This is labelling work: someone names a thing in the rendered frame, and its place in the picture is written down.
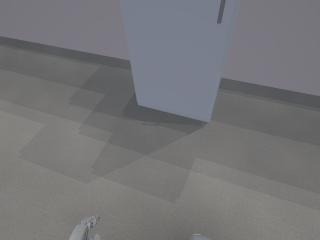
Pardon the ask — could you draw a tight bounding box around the fridge door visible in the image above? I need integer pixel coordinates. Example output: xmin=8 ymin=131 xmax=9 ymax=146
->
xmin=120 ymin=0 xmax=237 ymax=119

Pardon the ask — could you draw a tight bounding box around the robot left hand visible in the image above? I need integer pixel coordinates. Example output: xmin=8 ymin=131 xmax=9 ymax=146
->
xmin=68 ymin=215 xmax=103 ymax=240

